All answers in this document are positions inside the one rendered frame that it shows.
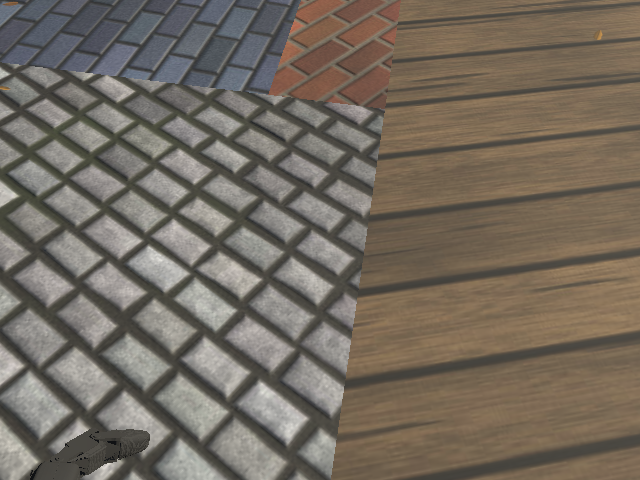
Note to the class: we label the robot left hand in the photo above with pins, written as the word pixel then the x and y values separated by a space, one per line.
pixel 89 451

